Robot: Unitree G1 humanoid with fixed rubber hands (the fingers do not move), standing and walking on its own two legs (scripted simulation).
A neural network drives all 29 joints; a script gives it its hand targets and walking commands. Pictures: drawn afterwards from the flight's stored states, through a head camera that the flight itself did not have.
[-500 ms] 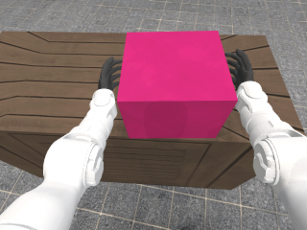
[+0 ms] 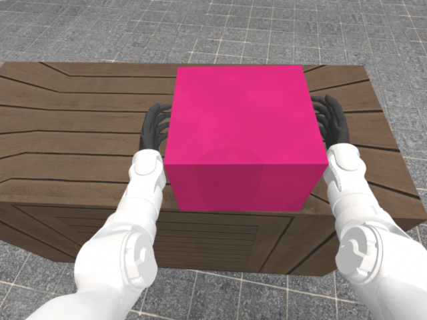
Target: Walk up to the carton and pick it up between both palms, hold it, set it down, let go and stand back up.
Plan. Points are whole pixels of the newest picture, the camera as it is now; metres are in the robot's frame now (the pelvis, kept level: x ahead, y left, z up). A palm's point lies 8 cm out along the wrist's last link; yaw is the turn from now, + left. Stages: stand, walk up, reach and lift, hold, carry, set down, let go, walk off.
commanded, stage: reach and lift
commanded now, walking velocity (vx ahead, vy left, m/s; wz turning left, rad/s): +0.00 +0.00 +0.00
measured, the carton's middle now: (239, 139) +0.48 -0.03 +0.02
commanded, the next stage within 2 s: none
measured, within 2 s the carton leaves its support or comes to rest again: leaves its support in 0.64 s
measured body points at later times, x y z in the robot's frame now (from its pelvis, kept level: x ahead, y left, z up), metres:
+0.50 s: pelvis +0.00 +0.01 +0.00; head +0.05 +0.01 +0.45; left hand +0.42 +0.16 +0.06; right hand +0.42 -0.19 +0.07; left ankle -0.05 +0.15 -0.75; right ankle -0.01 -0.13 -0.75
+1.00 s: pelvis -0.05 +0.01 +0.00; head -0.05 +0.02 +0.45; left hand +0.38 +0.18 +0.13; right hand +0.38 -0.18 +0.14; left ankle -0.05 +0.15 -0.75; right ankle -0.01 -0.13 -0.75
